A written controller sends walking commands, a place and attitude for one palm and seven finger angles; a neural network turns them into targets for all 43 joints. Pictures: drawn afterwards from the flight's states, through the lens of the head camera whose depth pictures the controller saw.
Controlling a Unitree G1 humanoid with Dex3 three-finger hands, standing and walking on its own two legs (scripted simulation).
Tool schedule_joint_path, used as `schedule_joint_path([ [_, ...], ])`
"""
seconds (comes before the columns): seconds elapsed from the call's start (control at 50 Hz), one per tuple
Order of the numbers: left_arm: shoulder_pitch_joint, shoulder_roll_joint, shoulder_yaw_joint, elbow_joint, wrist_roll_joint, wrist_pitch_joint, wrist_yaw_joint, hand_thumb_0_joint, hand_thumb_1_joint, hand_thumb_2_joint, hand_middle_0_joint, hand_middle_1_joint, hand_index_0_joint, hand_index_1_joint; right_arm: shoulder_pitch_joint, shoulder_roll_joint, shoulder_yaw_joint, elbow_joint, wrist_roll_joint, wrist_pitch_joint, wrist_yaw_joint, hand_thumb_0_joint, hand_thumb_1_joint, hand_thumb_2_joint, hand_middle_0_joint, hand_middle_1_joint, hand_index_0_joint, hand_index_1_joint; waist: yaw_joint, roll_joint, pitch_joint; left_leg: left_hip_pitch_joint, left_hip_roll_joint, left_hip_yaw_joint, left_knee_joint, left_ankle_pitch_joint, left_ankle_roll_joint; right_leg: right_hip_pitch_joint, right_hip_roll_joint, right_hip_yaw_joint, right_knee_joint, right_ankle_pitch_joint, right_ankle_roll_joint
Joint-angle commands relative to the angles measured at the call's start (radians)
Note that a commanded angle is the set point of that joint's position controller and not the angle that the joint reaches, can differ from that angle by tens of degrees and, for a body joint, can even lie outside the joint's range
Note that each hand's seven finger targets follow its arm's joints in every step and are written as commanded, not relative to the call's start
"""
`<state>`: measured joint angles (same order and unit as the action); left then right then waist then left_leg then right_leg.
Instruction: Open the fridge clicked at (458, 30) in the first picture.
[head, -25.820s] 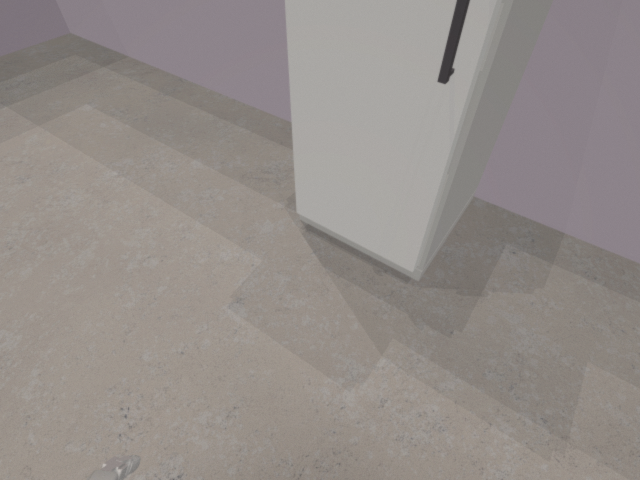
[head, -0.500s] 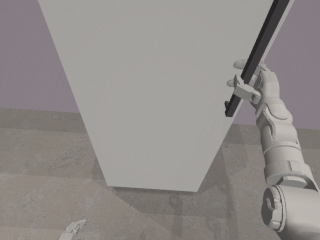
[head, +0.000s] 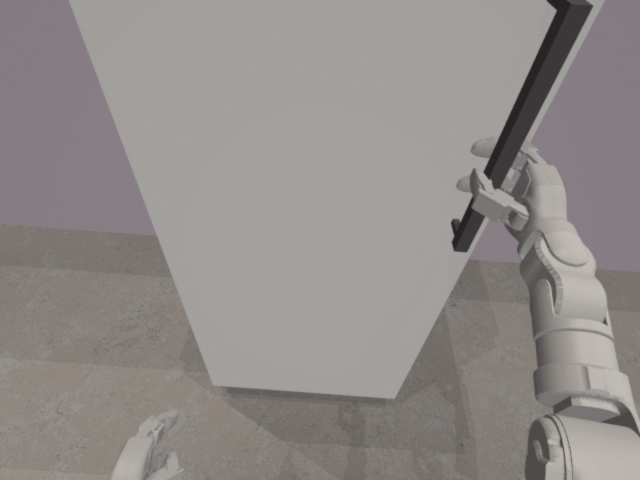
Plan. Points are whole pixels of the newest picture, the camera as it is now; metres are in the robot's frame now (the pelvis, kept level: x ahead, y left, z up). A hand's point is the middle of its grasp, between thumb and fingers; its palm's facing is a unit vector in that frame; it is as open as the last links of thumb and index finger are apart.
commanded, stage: pull the door a little, standing still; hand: right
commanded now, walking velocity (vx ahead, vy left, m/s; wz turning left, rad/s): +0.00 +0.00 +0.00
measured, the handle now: (498, 147) +0.47 -0.17 +0.22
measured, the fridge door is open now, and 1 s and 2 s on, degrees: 0 18 45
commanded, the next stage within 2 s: walk backward, drawing the door open in 0.44 s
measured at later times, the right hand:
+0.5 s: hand (484, 220) +0.37 -0.14 +0.18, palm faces -0.05 +1.00 -0.02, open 6.2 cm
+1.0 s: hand (476, 300) +0.27 -0.11 +0.17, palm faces +0.09 +0.97 -0.22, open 6.8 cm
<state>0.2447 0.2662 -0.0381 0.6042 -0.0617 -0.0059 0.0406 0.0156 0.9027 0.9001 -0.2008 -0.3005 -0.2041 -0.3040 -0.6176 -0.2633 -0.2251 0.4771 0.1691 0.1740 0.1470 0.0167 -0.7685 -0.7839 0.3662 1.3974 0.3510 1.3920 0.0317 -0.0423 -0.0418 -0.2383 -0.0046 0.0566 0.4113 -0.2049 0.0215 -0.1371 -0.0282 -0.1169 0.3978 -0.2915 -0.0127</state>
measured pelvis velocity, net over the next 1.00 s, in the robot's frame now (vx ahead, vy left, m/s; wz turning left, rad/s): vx -0.01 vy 0.01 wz -0.03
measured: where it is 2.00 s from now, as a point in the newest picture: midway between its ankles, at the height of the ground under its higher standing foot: outside the picture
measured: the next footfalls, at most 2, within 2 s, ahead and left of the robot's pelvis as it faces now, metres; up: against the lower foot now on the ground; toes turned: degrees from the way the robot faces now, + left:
left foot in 1.46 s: -0.03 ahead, +0.24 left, +0.00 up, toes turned -17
right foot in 1.70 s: -0.12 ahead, +0.08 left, +0.00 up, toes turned -35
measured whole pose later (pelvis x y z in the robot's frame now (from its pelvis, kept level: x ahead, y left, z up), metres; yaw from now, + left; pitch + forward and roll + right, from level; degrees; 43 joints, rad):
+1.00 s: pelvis -0.01 +0.01 +0.00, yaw -2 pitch +1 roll -1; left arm 0.15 0.17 -0.06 0.53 0.03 0.08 0.04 0.02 0.90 0.90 -0.20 -0.30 -0.21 -0.30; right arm 0.09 -0.21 -0.02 -0.38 0.03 0.00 -0.08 -0.03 -0.66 -0.76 0.42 1.40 0.21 1.28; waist 0.03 -0.06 0.00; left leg -0.28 0.01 0.07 0.49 -0.23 0.03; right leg -0.20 0.01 0.02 0.49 -0.28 0.01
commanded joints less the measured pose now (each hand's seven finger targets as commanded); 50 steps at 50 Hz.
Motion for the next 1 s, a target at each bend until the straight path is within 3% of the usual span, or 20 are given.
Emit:
schedule_joint_path([
  [0.0, -0.060, 0.111, 0.047, -0.126, -0.001, -0.039, 0.015, 0.000, 0.900, 0.900, -0.200, -0.300, -0.200, -0.300, -0.461, -0.172, -0.027, -0.236, 0.005, -0.034, -0.022, 0.000, -0.900, -0.900, 0.450, 1.400, 0.450, 1.400, -0.028, 0.050, -0.317, 0.201, 0.005, -0.027, 0.021, 0.503, 0.012, 0.045, 0.012, 0.066, 0.013, 0.485, -0.025],
  [0.04, -0.065, 0.104, 0.044, -0.128, 0.001, -0.035, 0.011, 0.000, 0.900, 0.900, -0.200, -0.300, -0.200, -0.300, -0.426, -0.150, -0.016, -0.259, 0.007, -0.025, -0.026, 0.000, -0.900, -0.900, 0.450, 1.400, 0.450, 1.400, -0.039, 0.014, -0.355, 0.217, 0.007, -0.026, 0.030, 0.544, 0.015, 0.066, 0.016, 0.064, 0.025, 0.543, -0.019],
  [0.08, -0.072, 0.104, 0.045, -0.136, 0.003, -0.028, 0.008, 0.000, 0.900, 0.900, -0.200, -0.300, -0.200, -0.300, -0.368, -0.144, -0.016, -0.275, 0.007, -0.021, -0.026, 0.000, -0.900, -0.900, 0.450, 1.400, 0.450, 1.400, -0.050, 0.037, -0.378, 0.236, 0.008, -0.024, 0.036, 0.557, 0.015, 0.070, 0.014, 0.067, 0.026, 0.568, -0.016],
  [0.2, -0.104, 0.096, 0.042, -0.168, 0.003, -0.016, -0.002, 0.000, 0.900, 0.900, -0.200, -0.300, -0.200, -0.300, -0.206, -0.121, -0.019, -0.400, 0.017, -0.016, -0.018, 0.000, -0.900, -0.900, 0.450, 1.400, 0.450, 1.400, -0.078, 0.082, -0.386, 0.288, 0.008, -0.018, 0.045, 0.613, 0.016, 0.079, 0.005, 0.069, 0.018, 0.644, -0.011],
  [0.32, -0.146, 0.088, 0.036, -0.208, 0.003, -0.003, -0.015, 0.000, 0.900, 0.900, -0.200, -0.300, -0.200, -0.300, 0.005, -0.111, -0.023, -0.595, 0.024, 0.023, -0.008, 0.000, -0.900, -0.900, 0.450, 1.400, 0.450, 1.400, -0.105, 0.039, -0.365, 0.311, 0.011, -0.016, 0.048, 0.637, 0.018, 0.083, -0.002, 0.069, 0.014, 0.702, 0.001],
  [0.5, -0.224, 0.068, 0.026, -0.274, 0.001, 0.024, -0.037, 0.000, 0.900, 0.900, -0.200, -0.300, -0.200, -0.300, 0.562, -0.061, 0.002, -1.026, 0.046, 0.146, -0.013, 0.000, -0.900, -0.900, 0.450, 1.400, 0.450, 1.400, -0.133, 0.038, -0.292, 0.303, 0.013, -0.009, 0.071, 0.616, 0.014, 0.027, 0.000, 0.081, 0.030, 0.679, -0.002],
  [0.52, -0.229, 0.068, 0.025, -0.277, 0.000, 0.024, -0.039, 0.000, 0.900, 0.900, -0.200, -0.300, -0.200, -0.300, 0.550, -0.095, -0.015, -1.125, 0.044, 0.155, -0.019, 0.000, -0.900, -0.900, 0.450, 1.400, 0.450, 1.400, -0.130, 0.016, -0.305, 0.302, 0.012, -0.010, 0.075, 0.621, 0.014, 0.035, 0.001, 0.086, 0.035, 0.694, 0.001],
  [0.54, -0.218, 0.098, 0.017, -0.266, 0.024, 0.011, -0.002, 0.000, 0.900, 0.900, -0.200, -0.300, -0.200, -0.300, -0.063, -0.349, -0.070, -1.215, -0.060, -0.050, -0.125, 0.000, -0.900, -0.900, 0.450, 1.400, 0.450, 1.400, -0.014, 0.005, -0.153, 0.142, 0.067, -0.120, -0.010, 0.625, -0.012, -0.011, -0.015, 0.080, 0.105, 0.523, -0.023],
  [0.56, -0.174, 0.074, 0.026, -0.197, 0.034, 0.007, 0.019, 0.000, 0.900, 0.900, -0.200, -0.300, -0.200, -0.300, -0.007, -0.306, -0.080, -1.058, -0.071, -0.131, -0.172, 0.000, -0.900, -0.900, 0.450, 1.400, 0.450, 1.400, -0.003, 0.050, -0.122, 0.085, 0.091, -0.112, -0.037, 0.536, -0.002, -0.005, -0.016, 0.126, 0.105, 0.435, -0.030],
  [0.58, -0.180, 0.073, 0.033, -0.189, 0.045, 0.010, 0.021, 0.000, 0.900, 0.900, -0.200, -0.300, -0.200, -0.300, 0.300, -0.150, 0.007, -0.915, -0.066, -0.138, -0.180, 0.000, -0.900, -0.900, 0.450, 1.400, 0.450, 1.400, -0.015, 0.103, -0.116, 0.051, 0.092, -0.108, -0.036, 0.500, 0.003, 0.015, -0.023, 0.135, 0.110, 0.425, -0.033],
  [0.6, -0.172, 0.073, 0.032, -0.203, 0.051, 0.023, 0.020, 0.000, 0.900, 0.900, -0.200, -0.300, -0.200, -0.300, 0.438, -0.089, 0.073, -0.927, -0.077, -0.143, -0.178, 0.000, -0.900, -0.900, 0.450, 1.400, 0.450, 1.400, -0.025, 0.104, -0.147, 0.061, 0.089, -0.093, -0.014, 0.521, 0.002, 0.033, -0.028, 0.140, 0.107, 0.472, -0.032],
  [0.68, -0.160, 0.068, 0.041, -0.218, 0.058, 0.057, 0.029, 0.000, 0.900, 0.900, -0.200, -0.300, -0.200, -0.300, 0.431, -0.094, 0.115, -1.072, -0.097, -0.214, -0.189, 0.000, -0.900, -0.900, 0.450, 1.400, 0.450, 1.400, 0.001, -0.004, -0.289, 0.073, 0.066, -0.046, 0.082, 0.627, -0.027, 0.180, -0.066, 0.160, 0.108, 0.826, -0.030],
  [0.72, -0.163, 0.057, 0.041, -0.233, 0.066, 0.066, 0.026, 0.000, 0.900, 0.900, -0.200, -0.300, -0.200, -0.300, 0.463, -0.079, 0.132, -1.110, -0.109, -0.235, -0.200, 0.000, -0.900, -0.900, 0.450, 1.400, 0.450, 1.400, 0.000, -0.026, -0.328, 0.051, 0.049, -0.034, 0.135, 0.542, -0.033, 0.231, -0.091, 0.190, 0.111, 0.992, -0.032],
  [0.76, -0.178, 0.048, 0.041, -0.237, 0.071, 0.067, 0.023, 0.000, 0.900, 0.900, -0.200, -0.300, -0.200, -0.300, 0.483, -0.064, 0.153, -1.133, -0.116, -0.249, -0.204, 0.000, -0.900, -0.900, 0.450, 1.400, 0.450, 1.400, 0.000, -0.013, -0.327, -0.006, 0.028, -0.030, 0.163, 0.370, -0.037, 0.275, -0.120, 0.220, 0.096, 1.058, -0.039],
  [0.8, -0.195, 0.032, 0.037, -0.241, 0.081, 0.061, 0.017, 0.000, 0.900, 0.900, -0.200, -0.300, -0.200, -0.300, 0.482, -0.042, 0.172, -1.151, -0.128, -0.263, -0.210, 0.000, -0.900, -0.900, 0.450, 1.400, 0.450, 1.400, -0.006, -0.016, -0.279, -0.026, 0.019, -0.029, 0.170, 0.207, -0.037, 0.221, -0.144, 0.230, 0.062, 1.014, -0.043],
  [0.84, -0.207, 0.028, 0.033, -0.239, 0.087, 0.055, 0.014, 0.000, 0.900, 0.900, -0.200, -0.300, -0.200, -0.300, 0.488, -0.039, 0.170, -1.150, -0.138, -0.275, -0.216, 0.000, -0.900, -0.900, 0.450, 1.400, 0.450, 1.400, -0.012, -0.003, -0.223, 0.000, 0.021, -0.029, 0.137, 0.192, -0.033, 0.130, -0.141, 0.234, 0.043, 0.917, -0.041],
  [0.88, -0.206, 0.025, 0.031, -0.237, 0.088, 0.045, 0.012, 0.000, 0.900, 0.900, -0.200, -0.300, -0.200, -0.300, 0.497, -0.030, 0.181, -1.154, -0.143, -0.282, -0.220, 0.000, -0.900, -0.900, 0.450, 1.400, 0.450, 1.400, -0.008, -0.020, -0.188, 0.033, 0.031, -0.030, 0.096, 0.316, -0.029, 0.072, -0.117, 0.228, 0.056, 0.874, -0.032],
  [0.92, -0.190, 0.021, 0.031, -0.234, 0.089, 0.039, 0.009, 0.000, 0.900, 0.900, -0.200, -0.300, -0.200, -0.300, 0.517, -0.043, 0.167, -1.162, -0.145, -0.299, -0.222, 0.000, -0.900, -0.900, 0.450, 1.400, 0.450, 1.400, 0.001, 0.001, -0.213, 0.100, 0.060, -0.030, 0.083, 0.565, -0.021, 0.039, -0.083, 0.207, 0.108, 0.877, -0.009],
  [0.94, -0.184, 0.015, 0.031, -0.233, 0.089, 0.036, 0.008, 0.000, 0.900, 0.900, -0.200, -0.300, -0.200, -0.300, 0.526, -0.058, 0.149, -1.160, -0.145, -0.308, -0.223, 0.000, -0.900, -0.900, 0.450, 1.400, 0.450, 1.400, 0.000, 0.033, -0.230, 0.136, 0.087, -0.040, 0.081, 0.674, -0.011, 0.005, -0.063, 0.192, 0.138, 0.791, -0.003],
  [0.98, -0.176, -0.004, 0.038, -0.231, 0.078, 0.023, 0.013, 0.000, 0.900, 0.900, -0.200, -0.300, -0.200, -0.300, 0.537, -0.073, 0.126, -1.176, -0.141, -0.324, -0.223, 0.000, -0.900, -0.900, 0.450, 1.400, 0.450, 1.400, -0.011, 0.157, -0.271, 0.220, 0.177, -0.069, 0.041, 0.771, 0.044, -0.104, -0.002, 0.159, 0.243, 0.365, 0.008],
])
